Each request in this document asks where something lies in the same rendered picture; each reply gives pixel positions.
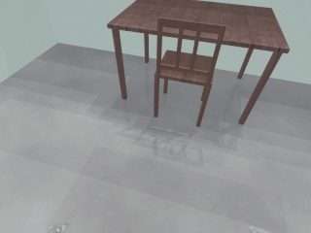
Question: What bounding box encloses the chair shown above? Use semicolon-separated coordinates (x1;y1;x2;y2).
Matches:
154;17;226;127

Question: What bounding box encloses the table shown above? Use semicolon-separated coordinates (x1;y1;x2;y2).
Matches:
107;0;290;125

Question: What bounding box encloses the robot left hand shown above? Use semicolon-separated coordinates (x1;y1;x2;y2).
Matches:
44;222;69;233

